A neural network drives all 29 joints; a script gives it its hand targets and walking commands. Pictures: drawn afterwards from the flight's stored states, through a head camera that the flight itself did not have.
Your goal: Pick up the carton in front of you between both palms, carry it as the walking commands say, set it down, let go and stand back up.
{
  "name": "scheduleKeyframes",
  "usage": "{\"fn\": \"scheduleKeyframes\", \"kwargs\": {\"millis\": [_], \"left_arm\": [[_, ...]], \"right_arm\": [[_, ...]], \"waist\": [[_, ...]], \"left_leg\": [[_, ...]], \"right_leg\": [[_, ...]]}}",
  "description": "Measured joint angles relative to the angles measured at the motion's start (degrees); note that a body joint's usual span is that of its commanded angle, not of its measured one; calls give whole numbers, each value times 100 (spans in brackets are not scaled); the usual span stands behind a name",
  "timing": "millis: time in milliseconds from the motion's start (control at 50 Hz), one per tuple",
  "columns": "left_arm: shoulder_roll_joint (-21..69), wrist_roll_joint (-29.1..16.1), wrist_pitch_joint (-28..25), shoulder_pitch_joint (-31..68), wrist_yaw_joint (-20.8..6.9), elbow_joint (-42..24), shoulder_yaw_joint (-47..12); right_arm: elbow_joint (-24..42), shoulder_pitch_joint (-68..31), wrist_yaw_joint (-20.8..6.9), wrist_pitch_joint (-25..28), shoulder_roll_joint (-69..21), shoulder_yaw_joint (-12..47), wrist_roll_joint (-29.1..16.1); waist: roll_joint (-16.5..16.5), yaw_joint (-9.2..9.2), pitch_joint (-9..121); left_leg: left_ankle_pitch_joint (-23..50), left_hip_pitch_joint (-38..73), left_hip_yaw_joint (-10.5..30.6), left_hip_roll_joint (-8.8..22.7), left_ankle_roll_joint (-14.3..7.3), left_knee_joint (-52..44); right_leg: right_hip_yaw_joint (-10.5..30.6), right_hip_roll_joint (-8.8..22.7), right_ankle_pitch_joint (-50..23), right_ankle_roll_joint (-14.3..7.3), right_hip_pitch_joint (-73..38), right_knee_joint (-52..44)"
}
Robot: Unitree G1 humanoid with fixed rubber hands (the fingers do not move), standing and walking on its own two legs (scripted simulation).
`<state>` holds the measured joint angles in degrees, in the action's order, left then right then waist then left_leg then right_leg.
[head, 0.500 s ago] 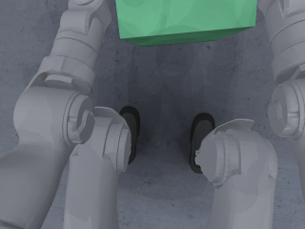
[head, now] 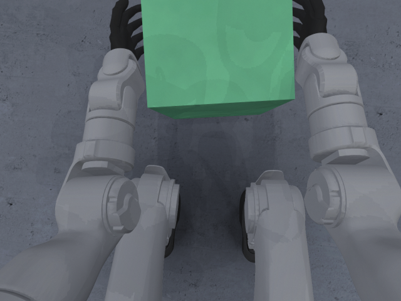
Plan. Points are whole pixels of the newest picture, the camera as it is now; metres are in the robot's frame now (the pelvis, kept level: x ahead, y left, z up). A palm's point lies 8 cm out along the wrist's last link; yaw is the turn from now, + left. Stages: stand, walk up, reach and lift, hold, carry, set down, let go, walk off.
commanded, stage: reach and lift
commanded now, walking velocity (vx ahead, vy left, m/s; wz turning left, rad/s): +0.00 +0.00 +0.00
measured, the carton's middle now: (215, 59) +0.53 -0.01 -0.16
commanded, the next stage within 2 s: none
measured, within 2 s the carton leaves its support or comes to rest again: neither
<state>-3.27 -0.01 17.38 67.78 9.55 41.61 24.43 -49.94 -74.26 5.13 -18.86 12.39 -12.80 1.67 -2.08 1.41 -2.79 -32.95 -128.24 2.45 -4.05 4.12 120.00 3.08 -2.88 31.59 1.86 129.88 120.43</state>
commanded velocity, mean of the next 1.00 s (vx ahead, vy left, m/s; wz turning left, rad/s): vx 0.00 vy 0.00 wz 0.00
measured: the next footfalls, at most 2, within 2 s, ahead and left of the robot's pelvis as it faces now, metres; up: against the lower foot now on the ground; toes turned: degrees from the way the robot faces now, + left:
none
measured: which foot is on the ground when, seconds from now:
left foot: down 0.00-1.00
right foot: down 0.00-1.00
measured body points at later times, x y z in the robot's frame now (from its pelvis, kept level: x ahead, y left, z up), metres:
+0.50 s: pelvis +0.00 +0.00 +0.12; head +0.26 -0.02 +0.49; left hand +0.50 +0.14 +0.06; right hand +0.51 -0.16 +0.06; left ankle +0.11 +0.13 -0.36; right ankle +0.11 -0.12 -0.36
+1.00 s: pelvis +0.05 +0.00 +0.26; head +0.19 -0.01 +0.68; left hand +0.45 +0.15 +0.22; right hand +0.45 -0.16 +0.22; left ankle +0.11 +0.13 -0.36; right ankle +0.11 -0.12 -0.36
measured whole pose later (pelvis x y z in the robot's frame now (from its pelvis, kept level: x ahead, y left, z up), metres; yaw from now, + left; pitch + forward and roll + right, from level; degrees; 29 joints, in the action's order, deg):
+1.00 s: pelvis +0.05 +0.00 +0.26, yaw -1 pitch +30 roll +0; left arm 7.3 12.8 21.5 35.6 2.0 32.0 25.1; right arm -34.7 -37.4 1.2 -21.8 -5.2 -22.6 13.8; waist -0.3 0.7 13.1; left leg -25.4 -74.2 3.6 -2.2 1.8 70.0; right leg 3.0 -2.0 24.5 0.9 75.1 70.1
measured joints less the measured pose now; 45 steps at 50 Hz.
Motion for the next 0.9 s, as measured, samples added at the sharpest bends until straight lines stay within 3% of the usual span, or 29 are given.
{"fn": "scheduleKeyframes", "kwargs": {"millis": [120,200,320,520,900], "left_arm": [[416,1102,260,-110,-313,96,781],[514,1414,387,-197,-446,-53,952],[545,1373,526,-423,-542,-456,868],[740,1152,674,-1278,-547,-1030,469],[981,1255,433,-2833,-733,-871,198]], "right_arm": [[-285,117,-336,-172,-334,-919,895],[-222,191,-443,-218,-507,-1225,1265],[277,486,-480,-291,-769,-1341,1408],[1206,1536,-452,-551,-1046,-1045,1106],[1358,3242,-391,-322,-1645,-1037,1239]], "waist": [[175,-15,671],[244,-2,835],[204,-13,970],[136,-33,1336],[172,-51,1667]], "left_leg": [[244,401,-41,110,-81,-793],[418,638,-39,96,-75,-1270],[567,900,26,46,-73,-1753],[477,1737,46,94,-127,-2414],[634,4591,106,161,-202,-4407]], "right_leg": [[51,-72,-294,11,-383,-824],[71,-67,-453,-2,-622,-1286],[25,-1,-551,-26,-929,-1769],[15,12,-467,-19,-1785,-2459],[-7,77,-589,-94,-4657,-4439]]}}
